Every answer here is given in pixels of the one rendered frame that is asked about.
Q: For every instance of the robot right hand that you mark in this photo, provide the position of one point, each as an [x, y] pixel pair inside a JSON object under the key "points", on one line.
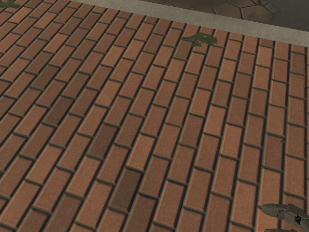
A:
{"points": [[290, 213]]}

